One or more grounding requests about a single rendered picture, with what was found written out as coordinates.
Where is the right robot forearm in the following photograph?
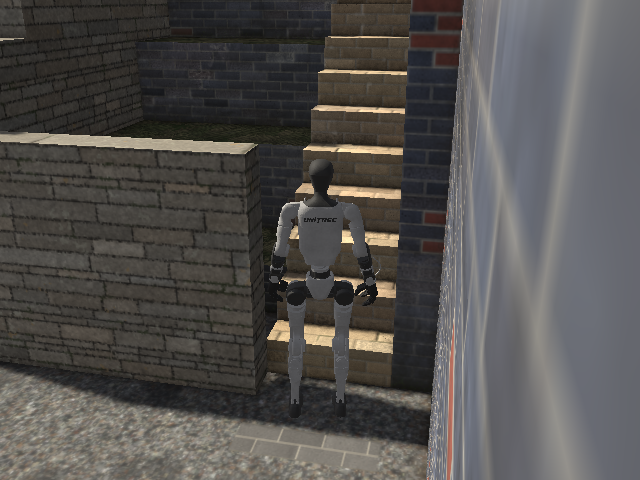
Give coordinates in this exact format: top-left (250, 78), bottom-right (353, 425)
top-left (357, 242), bottom-right (376, 286)

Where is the robot right hand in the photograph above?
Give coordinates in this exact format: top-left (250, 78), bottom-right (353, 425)
top-left (354, 282), bottom-right (378, 306)

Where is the left robot forearm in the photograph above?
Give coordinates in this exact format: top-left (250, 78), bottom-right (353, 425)
top-left (269, 242), bottom-right (285, 283)

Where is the left robot shin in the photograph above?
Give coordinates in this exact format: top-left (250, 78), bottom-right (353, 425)
top-left (288, 338), bottom-right (303, 404)

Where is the robot left hand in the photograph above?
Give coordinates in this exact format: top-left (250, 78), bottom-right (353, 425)
top-left (267, 280), bottom-right (288, 302)

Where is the robot left foot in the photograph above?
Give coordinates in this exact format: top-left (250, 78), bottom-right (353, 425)
top-left (289, 391), bottom-right (303, 418)

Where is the robot right upper arm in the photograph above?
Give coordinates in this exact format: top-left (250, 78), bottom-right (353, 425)
top-left (341, 202), bottom-right (368, 258)

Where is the robot left upper arm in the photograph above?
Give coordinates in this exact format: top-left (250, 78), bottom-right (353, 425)
top-left (274, 202), bottom-right (300, 257)

